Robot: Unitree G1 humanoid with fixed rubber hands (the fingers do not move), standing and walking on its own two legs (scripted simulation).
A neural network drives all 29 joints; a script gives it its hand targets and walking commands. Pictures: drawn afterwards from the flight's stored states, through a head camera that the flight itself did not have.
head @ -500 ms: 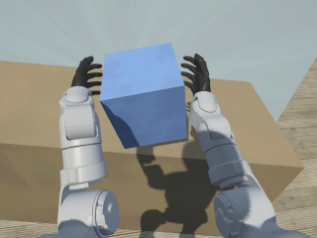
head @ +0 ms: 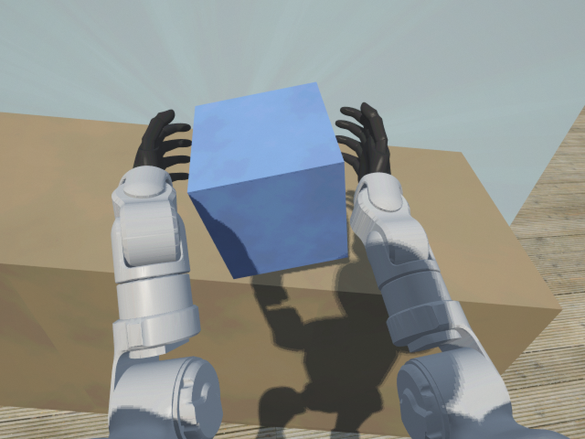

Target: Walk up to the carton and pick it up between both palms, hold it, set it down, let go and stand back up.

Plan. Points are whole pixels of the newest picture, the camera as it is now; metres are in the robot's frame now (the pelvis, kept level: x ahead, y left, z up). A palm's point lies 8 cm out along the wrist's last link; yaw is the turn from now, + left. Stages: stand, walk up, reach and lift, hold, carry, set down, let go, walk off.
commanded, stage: hold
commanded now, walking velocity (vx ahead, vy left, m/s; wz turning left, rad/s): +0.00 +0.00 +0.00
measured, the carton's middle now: (273, 183) +0.42 -0.01 +0.18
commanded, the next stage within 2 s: none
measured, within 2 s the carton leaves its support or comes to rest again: neither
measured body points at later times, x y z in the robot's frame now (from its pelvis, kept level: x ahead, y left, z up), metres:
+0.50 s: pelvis +0.00 +0.00 +0.00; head -0.04 +0.03 +0.45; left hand +0.38 +0.14 +0.24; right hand +0.38 -0.13 +0.25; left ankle +0.03 +0.14 -0.75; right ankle +0.04 -0.13 -0.75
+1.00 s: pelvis +0.00 +0.00 +0.00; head -0.04 +0.02 +0.45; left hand +0.39 +0.14 +0.24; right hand +0.38 -0.13 +0.25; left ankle +0.03 +0.14 -0.75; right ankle +0.04 -0.13 -0.75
